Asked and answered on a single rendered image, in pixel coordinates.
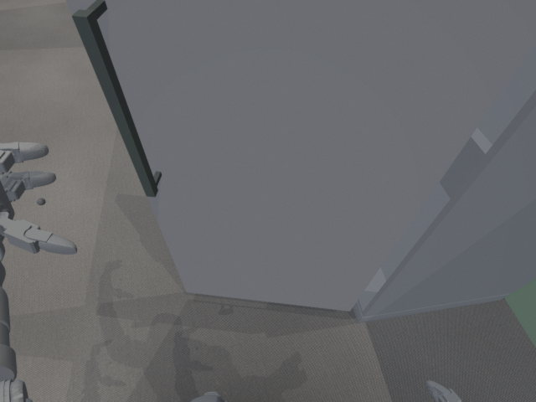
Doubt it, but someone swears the handle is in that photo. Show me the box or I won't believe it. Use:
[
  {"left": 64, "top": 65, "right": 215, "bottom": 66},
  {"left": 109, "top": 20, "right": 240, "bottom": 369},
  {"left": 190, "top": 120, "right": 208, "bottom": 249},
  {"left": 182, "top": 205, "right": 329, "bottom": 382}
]
[{"left": 72, "top": 0, "right": 162, "bottom": 198}]

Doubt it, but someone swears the fridge door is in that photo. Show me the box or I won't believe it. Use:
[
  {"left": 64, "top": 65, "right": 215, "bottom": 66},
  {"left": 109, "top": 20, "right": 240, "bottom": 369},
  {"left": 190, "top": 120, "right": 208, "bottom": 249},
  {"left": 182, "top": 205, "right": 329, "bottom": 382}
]
[{"left": 66, "top": 0, "right": 536, "bottom": 312}]

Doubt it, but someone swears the robot left hand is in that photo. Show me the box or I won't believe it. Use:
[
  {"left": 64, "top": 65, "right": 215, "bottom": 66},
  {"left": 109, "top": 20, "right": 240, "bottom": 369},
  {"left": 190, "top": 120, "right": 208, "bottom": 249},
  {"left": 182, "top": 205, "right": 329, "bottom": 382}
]
[{"left": 0, "top": 142, "right": 77, "bottom": 255}]

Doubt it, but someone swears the robot right hand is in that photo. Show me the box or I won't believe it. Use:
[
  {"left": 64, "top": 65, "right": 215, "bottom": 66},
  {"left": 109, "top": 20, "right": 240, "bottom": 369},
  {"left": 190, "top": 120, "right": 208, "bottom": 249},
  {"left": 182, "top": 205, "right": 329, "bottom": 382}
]
[{"left": 425, "top": 380, "right": 461, "bottom": 402}]

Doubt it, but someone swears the robot left forearm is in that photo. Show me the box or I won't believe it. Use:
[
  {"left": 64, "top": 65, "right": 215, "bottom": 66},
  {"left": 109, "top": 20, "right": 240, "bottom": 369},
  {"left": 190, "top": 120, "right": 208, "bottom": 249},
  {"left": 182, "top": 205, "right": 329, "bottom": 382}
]
[{"left": 0, "top": 240, "right": 17, "bottom": 382}]

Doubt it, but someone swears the left robot upper arm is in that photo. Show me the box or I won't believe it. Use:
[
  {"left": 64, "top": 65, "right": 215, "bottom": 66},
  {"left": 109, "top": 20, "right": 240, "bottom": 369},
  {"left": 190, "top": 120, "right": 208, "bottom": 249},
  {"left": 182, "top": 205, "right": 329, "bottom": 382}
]
[{"left": 0, "top": 379, "right": 33, "bottom": 402}]

